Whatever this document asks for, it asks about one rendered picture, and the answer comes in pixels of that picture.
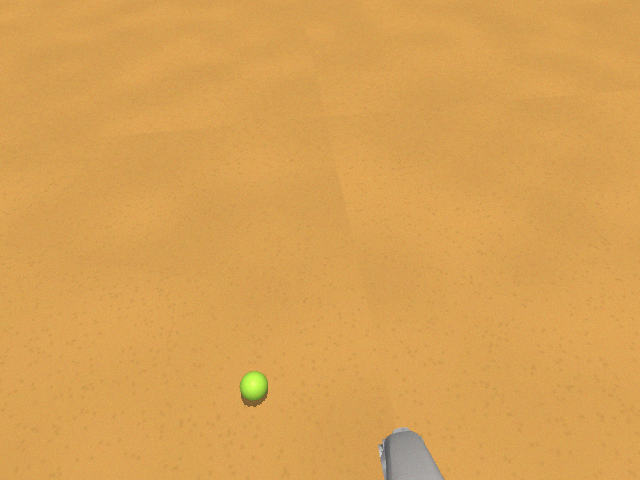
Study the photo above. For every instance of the ball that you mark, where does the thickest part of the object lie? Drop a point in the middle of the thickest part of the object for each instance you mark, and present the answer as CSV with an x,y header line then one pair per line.
x,y
254,385

